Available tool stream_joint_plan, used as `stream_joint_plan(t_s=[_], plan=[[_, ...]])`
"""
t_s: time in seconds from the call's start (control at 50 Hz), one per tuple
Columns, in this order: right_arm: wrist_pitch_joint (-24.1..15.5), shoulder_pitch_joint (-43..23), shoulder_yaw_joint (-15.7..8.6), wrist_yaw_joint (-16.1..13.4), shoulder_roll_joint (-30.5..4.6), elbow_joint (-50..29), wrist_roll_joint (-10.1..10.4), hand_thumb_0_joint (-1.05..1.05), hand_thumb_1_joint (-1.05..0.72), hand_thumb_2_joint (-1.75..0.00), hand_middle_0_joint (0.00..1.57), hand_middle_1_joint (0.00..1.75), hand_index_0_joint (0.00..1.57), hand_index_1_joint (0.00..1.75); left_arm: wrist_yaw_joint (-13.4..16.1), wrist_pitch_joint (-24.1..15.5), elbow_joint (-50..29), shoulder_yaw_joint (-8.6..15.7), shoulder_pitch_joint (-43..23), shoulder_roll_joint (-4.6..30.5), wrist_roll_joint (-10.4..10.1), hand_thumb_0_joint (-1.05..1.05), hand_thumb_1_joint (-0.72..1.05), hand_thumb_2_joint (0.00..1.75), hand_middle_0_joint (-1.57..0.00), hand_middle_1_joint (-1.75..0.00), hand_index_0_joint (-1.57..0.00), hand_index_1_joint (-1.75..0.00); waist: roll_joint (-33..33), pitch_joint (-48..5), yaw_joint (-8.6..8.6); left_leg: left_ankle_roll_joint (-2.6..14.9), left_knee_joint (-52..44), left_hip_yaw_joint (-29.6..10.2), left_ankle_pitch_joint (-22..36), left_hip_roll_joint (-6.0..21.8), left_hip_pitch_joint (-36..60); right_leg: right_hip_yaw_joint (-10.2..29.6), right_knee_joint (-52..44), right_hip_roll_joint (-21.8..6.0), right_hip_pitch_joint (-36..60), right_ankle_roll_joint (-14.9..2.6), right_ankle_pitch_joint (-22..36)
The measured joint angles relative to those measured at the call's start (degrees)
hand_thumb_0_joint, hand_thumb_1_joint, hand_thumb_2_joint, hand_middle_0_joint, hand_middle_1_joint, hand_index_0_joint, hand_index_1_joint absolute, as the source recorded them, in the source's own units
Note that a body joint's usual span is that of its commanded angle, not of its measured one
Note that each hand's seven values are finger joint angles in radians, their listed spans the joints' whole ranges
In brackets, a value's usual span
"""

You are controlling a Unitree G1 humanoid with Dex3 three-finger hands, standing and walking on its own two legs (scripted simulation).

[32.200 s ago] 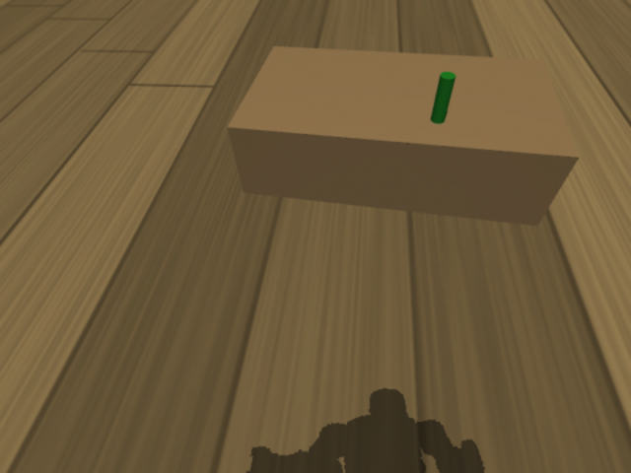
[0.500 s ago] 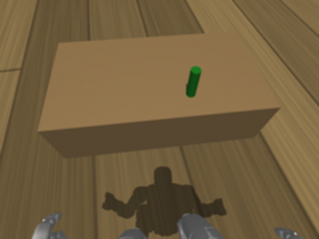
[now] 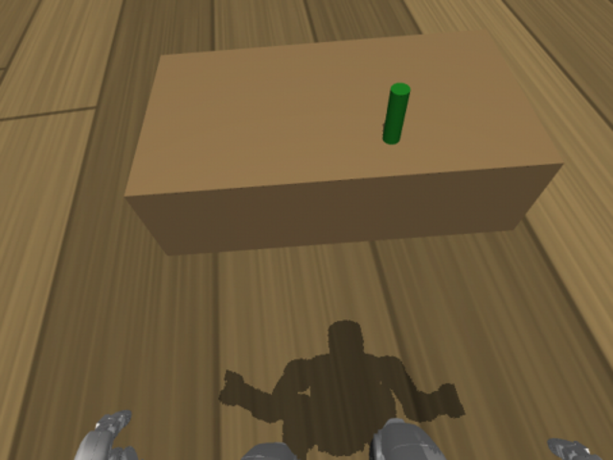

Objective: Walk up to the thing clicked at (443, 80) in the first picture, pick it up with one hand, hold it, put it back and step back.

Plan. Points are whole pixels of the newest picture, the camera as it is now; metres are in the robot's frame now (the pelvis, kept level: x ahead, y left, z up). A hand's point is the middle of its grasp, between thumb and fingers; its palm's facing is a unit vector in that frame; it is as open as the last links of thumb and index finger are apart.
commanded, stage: step back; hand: right
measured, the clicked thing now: (395, 115) +1.01 -0.23 -0.30
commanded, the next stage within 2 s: stand in 1.42 s
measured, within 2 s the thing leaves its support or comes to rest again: neither
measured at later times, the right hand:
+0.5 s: hand out of the picture -0.06 -0.28 -0.13, palm faces +0.05 +0.92 -0.38, open 7.4 cm
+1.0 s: hand out of the picture -0.07 -0.27 -0.14, palm faces +0.02 +0.93 -0.36, open 7.4 cm
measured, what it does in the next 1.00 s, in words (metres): walks backwards: right foot, then left foot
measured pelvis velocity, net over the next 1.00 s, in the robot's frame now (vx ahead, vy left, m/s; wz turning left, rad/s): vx -0.13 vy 0.00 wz -0.04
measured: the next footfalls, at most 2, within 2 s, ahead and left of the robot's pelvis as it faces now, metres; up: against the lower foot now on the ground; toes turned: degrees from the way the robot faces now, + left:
right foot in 0.36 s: -0.11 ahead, -0.13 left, +0.00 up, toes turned -4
left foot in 0.62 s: -0.05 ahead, +0.12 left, +0.00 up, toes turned -2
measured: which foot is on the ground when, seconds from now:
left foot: down 0.00-0.38, up 0.40-0.60, down 0.62-1.00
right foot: down 0.00-0.02, up 0.04-0.34, down 0.36-1.00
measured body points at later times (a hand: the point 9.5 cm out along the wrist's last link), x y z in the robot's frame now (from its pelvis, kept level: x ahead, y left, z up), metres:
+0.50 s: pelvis -0.14 -0.01 +0.01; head -0.11 -0.02 +0.46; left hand -0.09 +0.31 -0.11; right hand -0.06 -0.33 -0.11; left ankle -0.07 +0.13 -0.68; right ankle -0.18 -0.12 -0.71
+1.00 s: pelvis -0.13 +0.00 +0.02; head -0.12 -0.01 +0.46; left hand -0.04 +0.30 -0.10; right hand -0.07 -0.32 -0.11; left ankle -0.11 +0.12 -0.70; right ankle -0.15 -0.13 -0.71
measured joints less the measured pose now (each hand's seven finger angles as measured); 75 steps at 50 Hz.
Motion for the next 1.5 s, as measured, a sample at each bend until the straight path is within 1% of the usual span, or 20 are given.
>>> stream_joint_plan(t_s=[0.04, 0.1, 0.18, 0.24, 0.32, 0.38, 0.42, 0.5, 0.6, 0.64, 0.68, 0.76, 0.82, 0.88, 0.94, 0.98, 1.02, 1.06, 1.14, 1.5], plan=[[-0.2, -0.7, -0.1, 0.4, 1.2, 0.4, -0.6, 0.01, -0.9, -0.9, 0.21, 0.3, 0.2, 0.3, 0.1, 0.6, 0.4, 0.1, -1.1, 1.2, -0.3, 0.0, 0.9, 0.89, -0.21, -0.3, -0.2, -0.3, -2.8, 1.3, 0.49, 1.04, -1.8, 1.7, 4.3, -1.5, 0.3, 2.3, 3.0, -1.0, -1.9, -0.13, -1.9], [-0.3, -1.1, 0.6, 1.3, 1.9, 0.4, -1.0, 0.01, -0.9, -0.9, 0.21, 0.3, 0.2, 0.3, 0.5, 1.7, 2.4, 0.4, -1.0, 1.3, -0.6, 0.0, 0.9, 0.89, -0.2, -0.3, -0.2, -0.3, -2.0, 0.9, -0.42, 1.81, -1.8, 1.2, 5.8, 0.2, -1.1, 6.4, 17.0, 5.1, -5.0, -1.2, -14.2], [-0.3, -1.6, 1.2, 0.9, 2.8, 0.1, -1.1, 0.01, -0.9, -0.9, 0.21, 0.3, 0.2, 0.3, 0.0, 1.5, 3.7, 1.0, 0.6, 1.8, -1.1, 0.0, 0.91, 0.89, -0.2, -0.3, -0.2, -0.3, -2.1, -0.8, -0.02, 1.74, -5.7, 1.6, 10.0, 2.2, -2.2, 8.2, 28.6, 9.2, -4.9, -1.19, -13.8], [-0.7, -2.7, 0.8, 0.9, 2.6, -0.7, -1.1, 0.01, -0.9, -0.9, 0.21, 0.3, 0.2, 0.3, -0.7, 0.9, 4.4, 1.1, 2.4, 1.6, -0.6, 0.0, 0.91, 0.89, -0.2, -0.3, -0.2, -0.3, -1.8, -1.3, 0.44, 1.82, -7.2, 2.4, 12.3, 3.3, -3.6, 7.4, 22.6, 8.0, 0.2, -0.24, -13.4], [-1.1, -3.8, 0.5, 1.2, 2.0, -1.8, -1.3, 0.01, -0.9, -0.9, 0.21, 0.3, 0.2, 0.3, -1.7, -0.1, 6.8, 0.6, 5.0, 1.5, -0.2, 0.0, 0.91, 0.89, -0.2, -0.3, -0.2, -0.3, -1.5, -2.6, 0.68, 1.37, -6.8, 4.0, 13.8, 4.5, -6.0, 4.5, 4.1, 4.8, 9.5, -0.68, -14.5], [-0.5, -4.3, 0.1, 1.3, 0.8, -1.2, -1.1, 0.01, -0.9, -0.9, 0.21, 0.3, 0.2, 0.3, -1.7, -1.3, 9.3, 0.7, 6.2, 0.1, 0.4, 0.0, 0.91, 0.89, -0.2, -0.3, -0.2, -0.3, 1.3, -2.9, 0.65, 0.86, -3.3, 3.0, 11.7, 6.3, -8.5, 2.4, -7.4, 5.9, 14.4, -1.7, -7.4], [-0.1, -3.2, -0.3, 0.9, 0.8, 0.2, -0.8, 0.01, -0.9, -0.9, 0.21, 0.3, 0.2, 0.3, -2.0, -1.4, 10.0, 0.6, 7.5, -0.6, 1.1, 0.0, 0.91, 0.89, -0.2, -0.3, -0.2, -0.3, 1.4, -4.2, 1.36, 0.3, 0.9, -0.3, 3.3, 3.7, -9.8, 2.7, -6.4, 5.8, 13.4, -2.27, -7.0], [-0.8, -0.2, -0.4, 0.8, 0.1, 2.9, 0.2, 0.01, -0.9, -0.9, 0.21, 0.3, 0.2, 0.3, -1.8, -1.9, 10.6, 0.4, 8.7, -1.6, 1.0, 0.0, 0.9, 0.89, -0.2, -0.3, -0.2, -0.3, 0.9, -5.4, 1.86, -0.51, 9.4, -3.0, 1.2, -0.2, -10.1, 3.0, -7.1, 3.8, 13.0, -1.84, -5.8], [-1.7, 3.1, -0.4, 1.4, 0.2, 5.6, -0.2, 0.01, -0.9, -0.9, 0.2, 0.3, 0.2, 0.3, -2.0, -2.5, 9.5, 0.3, 7.2, -1.0, 0.9, 0.0, 0.9, 0.89, -0.21, -0.3, -0.2, -0.3, 0.7, -5.7, 0.99, -0.63, -0.7, 0.7, 1.2, 1.5, -3.0, 0.4, -6.0, 2.0, 12.5, -0.9, -6.4], [-2.2, 3.1, -0.6, 1.4, 1.0, 6.7, -0.4, 0.01, -0.9, -0.9, 0.2, 0.3, 0.2, 0.3, -2.0, -2.3, 9.0, 0.0, 6.0, -0.3, 0.6, 0.0, 0.9, 0.89, -0.21, -0.3, -0.2, -0.3, -0.6, -4.9, 0.72, -0.03, -7.1, 1.7, 8.1, 0.7, 0.3, 0.1, -3.5, 0.6, 11.8, -0.32, -7.7], [-3.0, 2.5, -0.5, 1.4, 2.2, 7.0, -0.7, 0.01, -0.9, -0.9, 0.2, 0.3, 0.2, 0.3, -1.9, -1.9, 9.2, -0.2, 5.1, 0.3, -0.1, 0.0, 0.9, 0.89, -0.2, -0.3, -0.2, -0.3, -2.3, -4.3, 0.92, 0.64, -7.7, 3.0, 9.8, -0.2, 0.8, 1.5, -0.6, -0.2, 10.5, -1.2, -9.8], [-4.4, 2.2, 0.1, 1.7, 3.7, 6.2, -1.1, 0.01, -0.9, -0.9, 0.21, 0.3, 0.2, 0.3, -2.1, -1.3, 10.4, -0.4, 3.7, 1.0, -0.6, 0.0, 0.9, 0.89, -0.2, -0.3, -0.2, -0.3, -2.4, -5.2, -0.22, 1.39, -8.2, 3.0, 9.6, 0.9, 0.7, 2.2, 5.6, 1.7, 7.1, -2.77, -15.1], [-4.5, 1.6, 0.4, 1.8, 4.0, 5.9, -1.2, 0.01, -0.9, -0.9, 0.21, 0.3, 0.2, 0.3, -2.4, -2.3, 10.8, -0.2, 3.1, 1.3, -0.7, 0.0, 0.91, 0.89, -0.2, -0.3, -0.2, -0.3, -2.1, -5.7, -0.88, 0.6, -8.3, 2.9, 9.7, 1.8, 0.6, 1.5, -0.2, 1.5, 7.9, -2.84, -11.9], [-3.6, 1.1, 0.4, 1.6, 3.4, 6.3, -0.5, 0.01, -0.9, -0.9, 0.21, 0.3, 0.2, 0.3, -2.1, -3.4, 11.5, 0.1, 2.3, 0.4, -0.1, 0.0, 0.91, 0.89, -0.2, -0.3, -0.2, -0.3, 0.2, -5.9, -1.15, -0.38, -5.6, 1.2, 7.9, 3.6, -0.1, -0.1, -7.6, 3.1, 10.8, -1.55, -2.4], [-3.1, 1.1, 0.4, 1.3, 3.0, 7.4, -0.3, 0.01, -0.9, -0.9, 0.21, 0.3, 0.2, 0.3, -2.1, -4.0, 11.6, -0.1, 2.4, -0.3, 0.3, 0.0, 0.91, 0.89, -0.2, -0.3, -0.2, -0.3, 0.4, -7.1, -0.25, -0.27, 0.2, -0.2, 0.2, 2.2, -1.8, -0.4, -7.5, 2.9, 11.3, -1.5, -3.3], [-3.3, 1.1, 0.4, 1.2, 2.3, 7.8, -0.2, 0.01, -0.9, -0.9, 0.21, 0.3, 0.2, 0.3, -2.0, -4.2, 11.6, -0.4, 2.4, -1.0, 0.2, 0.0, 0.9, 0.89, -0.2, -0.3, -0.2, -0.3, 0.5, -7.1, 0.11, -0.14, 1.0, 0.3, -0.8, 1.9, -2.1, -0.5, -7.9, 2.3, 11.9, -1.16, -3.6], [-3.9, 0.8, 0.3, 1.2, 1.8, 8.3, -0.1, 0.01, -0.9, -0.9, 0.21, 0.3, 0.2, 0.3, -2.0, -4.1, 11.8, -0.7, 2.1, -1.3, 0.1, 0.0, 0.9, 0.89, -0.2, -0.3, -0.2, -0.3, 0.5, -6.9, 0.09, 0.11, -3.3, 1.3, 2.0, 2.4, -1.0, -0.8, -7.8, 1.8, 12.3, -0.54, -4.1], [-4.5, 0.4, 0.1, 1.1, 1.7, 8.8, -0.3, 0.01, -0.9, -0.9, 0.21, 0.3, 0.2, 0.3, -2.0, -3.7, 12.1, -1.0, 1.6, -1.2, -0.2, 0.0, 0.9, 0.89, -0.2, -0.3, -0.2, -0.3, -0.2, -6.3, -0.02, 0.29, -8.0, 2.0, 10.5, 2.0, 0.8, -0.8, -6.4, 0.9, 12.5, 0.14, -5.3], [-4.7, -1.0, 0.6, 1.1, 2.8, 9.6, -0.3, 0.01, -0.9, -0.9, 0.2, 0.3, 0.2, 0.3, -1.8, -2.7, 13.3, -1.3, 0.5, -0.7, -1.2, 0.0, 0.9, 0.89, -0.2, -0.3, -0.2, -0.3, -1.7, -6.2, 0.56, 0.69, -8.0, 2.9, 8.8, 1.8, 1.5, 0.2, -7.2, 0.7, 13.2, -0.1, -5.6], [-4.0, -8.7, 1.9, 1.3, 4.6, 11.7, 0.6, 0.01, -0.9, -0.9, 0.21, 0.3, 0.2, 0.3, -1.2, -3.2, 17.7, -2.4, -2.6, -0.7, -1.5, 0.0, 0.91, 0.89, -0.2, -0.3, -0.2, -0.3, -1.1, -6.1, 0.49, 0.67, -13.9, 2.7, 11.3, 2.3, 5.3, -0.2, -16.5, 1.2, 18.4, 1.01, -0.9]])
